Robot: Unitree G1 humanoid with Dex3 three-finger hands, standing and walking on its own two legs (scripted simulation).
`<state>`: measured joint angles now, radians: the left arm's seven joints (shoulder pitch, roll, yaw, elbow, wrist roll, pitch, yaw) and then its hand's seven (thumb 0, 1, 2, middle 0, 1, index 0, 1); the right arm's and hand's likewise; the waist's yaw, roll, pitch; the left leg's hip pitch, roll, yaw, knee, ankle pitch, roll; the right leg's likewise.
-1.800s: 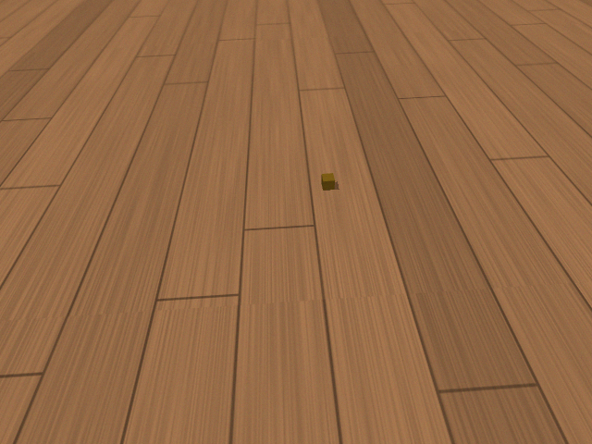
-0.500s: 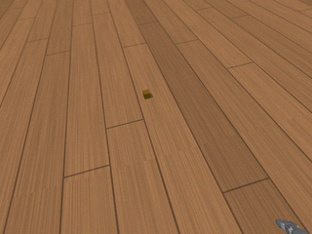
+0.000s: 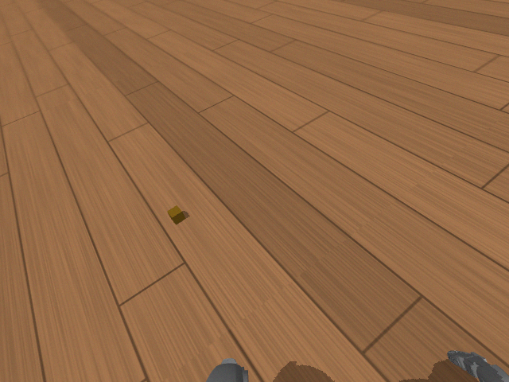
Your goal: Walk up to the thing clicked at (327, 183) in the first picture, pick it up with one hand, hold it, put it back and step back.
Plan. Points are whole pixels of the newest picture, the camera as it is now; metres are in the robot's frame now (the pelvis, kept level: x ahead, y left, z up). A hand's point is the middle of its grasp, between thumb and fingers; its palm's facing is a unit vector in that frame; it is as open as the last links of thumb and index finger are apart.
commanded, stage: walk up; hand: left
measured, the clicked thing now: (176, 215) +1.10 +0.57 -0.73
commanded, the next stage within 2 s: none
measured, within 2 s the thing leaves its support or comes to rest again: neither
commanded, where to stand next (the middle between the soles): +0.69 +0.82 m, yaw -60 degrees
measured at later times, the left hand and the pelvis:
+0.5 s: hand (95, 267) +0.43 +0.43 -0.12, palm faces -0.35 -0.74 -0.58, open 7.4 cm; pelvis +0.21 +0.17 -0.02, yaw -17 degrees
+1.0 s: hand (58, 222) +0.60 +0.62 -0.14, palm faces -0.43 -0.66 -0.61, open 7.4 cm; pelvis +0.38 +0.36 -0.03, yaw -30 degrees
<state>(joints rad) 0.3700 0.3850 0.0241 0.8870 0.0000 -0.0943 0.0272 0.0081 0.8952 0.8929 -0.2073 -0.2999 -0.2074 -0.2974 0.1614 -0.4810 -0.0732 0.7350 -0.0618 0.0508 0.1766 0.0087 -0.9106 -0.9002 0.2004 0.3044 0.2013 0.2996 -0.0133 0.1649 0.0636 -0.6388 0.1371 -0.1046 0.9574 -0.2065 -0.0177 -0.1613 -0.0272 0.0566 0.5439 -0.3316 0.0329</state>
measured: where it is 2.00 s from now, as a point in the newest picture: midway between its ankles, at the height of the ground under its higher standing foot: (118, 305)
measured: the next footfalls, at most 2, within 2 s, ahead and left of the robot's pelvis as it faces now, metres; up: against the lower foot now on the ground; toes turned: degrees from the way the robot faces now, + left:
left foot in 0.14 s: +0.24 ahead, +0.23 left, +0.00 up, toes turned -4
right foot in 0.50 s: +0.30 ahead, +0.05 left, +0.00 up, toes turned -25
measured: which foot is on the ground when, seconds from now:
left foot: up 0.00-0.12, down 0.14-0.50, up 0.52-0.82, down 0.84-1.00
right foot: down 0.00-0.14, up 0.16-0.48, down 0.50-0.86, up 0.88-1.00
